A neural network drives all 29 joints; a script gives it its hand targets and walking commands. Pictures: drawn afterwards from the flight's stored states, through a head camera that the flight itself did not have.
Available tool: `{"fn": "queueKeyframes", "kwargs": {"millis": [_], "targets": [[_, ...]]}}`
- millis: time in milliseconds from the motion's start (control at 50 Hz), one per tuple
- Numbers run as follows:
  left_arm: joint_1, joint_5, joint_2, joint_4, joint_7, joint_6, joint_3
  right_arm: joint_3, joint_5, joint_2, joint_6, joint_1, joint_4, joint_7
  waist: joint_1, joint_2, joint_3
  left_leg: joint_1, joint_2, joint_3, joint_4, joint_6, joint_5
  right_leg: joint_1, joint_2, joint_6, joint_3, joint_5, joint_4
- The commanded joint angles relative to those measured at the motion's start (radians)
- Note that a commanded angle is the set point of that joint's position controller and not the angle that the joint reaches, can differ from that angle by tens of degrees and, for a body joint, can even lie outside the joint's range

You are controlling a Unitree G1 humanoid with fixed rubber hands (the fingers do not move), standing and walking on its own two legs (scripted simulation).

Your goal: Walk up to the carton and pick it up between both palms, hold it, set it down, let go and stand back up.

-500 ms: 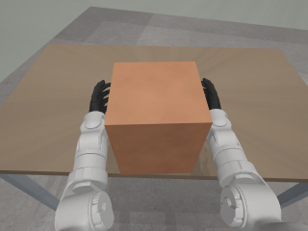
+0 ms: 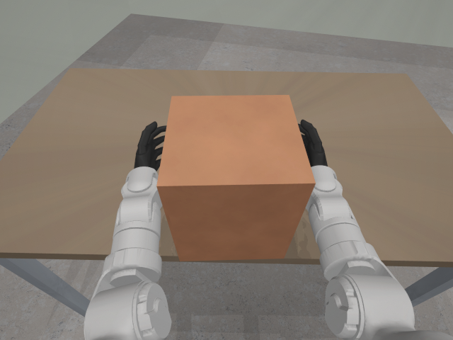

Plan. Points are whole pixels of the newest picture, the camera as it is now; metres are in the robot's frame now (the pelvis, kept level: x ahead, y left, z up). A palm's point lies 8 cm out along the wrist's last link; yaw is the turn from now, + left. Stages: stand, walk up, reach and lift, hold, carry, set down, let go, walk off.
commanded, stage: reach and lift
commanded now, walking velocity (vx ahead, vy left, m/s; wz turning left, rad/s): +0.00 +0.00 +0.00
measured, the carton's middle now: (231, 182) +0.39 +0.03 +0.06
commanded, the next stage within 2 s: none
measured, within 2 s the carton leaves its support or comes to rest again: leaves its support in 0.12 s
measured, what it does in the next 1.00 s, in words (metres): stands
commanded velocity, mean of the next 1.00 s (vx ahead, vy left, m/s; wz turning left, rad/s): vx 0.00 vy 0.00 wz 0.00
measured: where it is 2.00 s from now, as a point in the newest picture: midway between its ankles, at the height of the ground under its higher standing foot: outside the picture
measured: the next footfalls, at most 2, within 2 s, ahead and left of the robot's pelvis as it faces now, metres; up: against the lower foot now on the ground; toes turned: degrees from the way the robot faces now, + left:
none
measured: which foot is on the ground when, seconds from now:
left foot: down 0.00-1.00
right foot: down 0.00-1.00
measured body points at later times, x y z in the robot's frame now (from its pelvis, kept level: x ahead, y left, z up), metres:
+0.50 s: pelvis -0.02 +0.00 +0.00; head -0.03 +0.01 +0.45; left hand +0.38 +0.17 +0.13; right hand +0.39 -0.14 +0.12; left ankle -0.02 +0.13 -0.75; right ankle +0.00 -0.13 -0.75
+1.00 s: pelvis -0.01 +0.00 +0.00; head -0.04 +0.02 +0.45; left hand +0.39 +0.16 +0.18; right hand +0.39 -0.14 +0.18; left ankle -0.02 +0.13 -0.75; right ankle +0.00 -0.13 -0.75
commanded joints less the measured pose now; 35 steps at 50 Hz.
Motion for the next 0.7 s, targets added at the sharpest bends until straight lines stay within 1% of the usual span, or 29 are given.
{"fn": "queueKeyframes", "kwargs": {"millis": [0, 80, 160, 220, 300, 380, 420, 460, 500, 560, 640, 680], "targets": [[-0.54, 0.023, -0.577, -0.106, -0.092, -0.09, -0.405, 0.356, -0.022, 0.558, -0.18, -0.667, -0.182, 0.134, -0.038, 0.001, -0.596, 0.123, -0.053, 0.116, 0.012, -0.056, 0.51, 0.384, 0.045, 0.022, -0.109, 0.464, 0.046], [-0.585, 0.017, -0.578, -0.131, -0.081, -0.13, -0.426, 0.375, -0.022, 0.56, -0.236, -0.709, -0.193, 0.128, -0.037, -0.005, -0.642, 0.143, -0.049, 0.11, 0.026, -0.06, 0.562, 0.382, 0.045, 0.023, -0.11, 0.51, 0.05], [-0.598, 0.033, -0.552, -0.099, -0.083, -0.156, -0.413, 0.368, -0.038, 0.541, -0.278, -0.711, -0.138, 0.125, -0.031, -0.02, -0.605, 0.138, -0.045, 0.112, 0.01, -0.052, 0.532, 0.359, 0.038, 0.025, -0.113, 0.468, 0.035], [-0.591, 0.047, -0.519, -0.063, -0.089, -0.156, -0.394, 0.358, -0.049, 0.519, -0.285, -0.681, -0.076, 0.122, -0.026, -0.032, -0.539, 0.131, -0.041, 0.124, -0.018, -0.041, 0.456, 0.343, 0.032, 0.028, -0.115, 0.393, 0.017], [-0.613, 0.062, -0.482, -0.033, -0.097, -0.135, -0.367, 0.343, -0.057, 0.49, -0.276, -0.674, -0.028, 0.121, -0.016, -0.041, -0.452, 0.123, -0.036, 0.142, -0.062, -0.023, 0.321, 0.308, 0.025, 0.032, -0.118, 0.243, -0.012], [-0.664, 0.052, -0.477, -0.005, -0.094, -0.104, -0.37, 0.332, -0.057, 0.481, -0.261, -0.739, -0.037, 0.124, -0.007, -0.051, -0.427, 0.096, -0.035, 0.147, -0.092, -0.004, 0.182, 0.268, 0.02, 0.034, -0.122, 0.104, -0.028], [-0.694, 0.041, -0.483, 0.0, -0.09, -0.09, -0.38, 0.329, -0.053, 0.484, -0.253, -0.783, -0.052, 0.126, -0.005, -0.057, -0.432, 0.082, -0.036, 0.144, -0.1, 0.004, 0.128, 0.255, 0.019, 0.034, -0.122, 0.06, -0.03], [-0.725, 0.028, -0.493, -0.009, -0.084, -0.077, -0.395, 0.332, -0.045, 0.492, -0.243, -0.819, -0.069, 0.126, -0.004, -0.06, -0.447, 0.073, -0.037, 0.14, -0.102, 0.008, 0.101, 0.248, 0.019, 0.033, -0.123, 0.042, -0.029], [-0.753, 0.009, -0.507, -0.03, -0.078, -0.065, -0.418, 0.344, -0.03, 0.502, -0.23, -0.843, -0.086, 0.125, -0.007, -0.06, -0.471, 0.072, -0.038, 0.136, -0.097, 0.009, 0.101, 0.248, 0.02, 0.031, -0.124, 0.051, -0.025], [-0.767, -0.019, -0.527, -0.071, -0.07, -0.043, -0.457, 0.375, 0.005, 0.521, -0.205, -0.854, -0.12, 0.119, -0.016, -0.057, -0.513, 0.082, -0.041, 0.128, -0.08, 0.006, 0.146, 0.262, 0.024, 0.029, -0.122, 0.107, -0.016], [-0.771, -0.065, -0.563, -0.158, -0.063, -0.011, -0.521, 0.44, 0.073, 0.561, -0.167, -0.85, -0.203, 0.104, -0.039, -0.048, -0.599, 0.114, -0.049, 0.111, -0.04, -0.007, 0.274, 0.307, 0.031, 0.026, -0.112, 0.25, 0.005], [-0.782, -0.097, -0.585, -0.223, -0.061, 0.004, -0.563, 0.49, 0.122, 0.591, -0.147, -0.856, -0.27, 0.093, -0.055, -0.046, -0.656, 0.135, -0.055, 0.098, -0.013, -0.014, 0.357, 0.337, 0.035, 0.026, -0.103, 0.341, 0.018]]}}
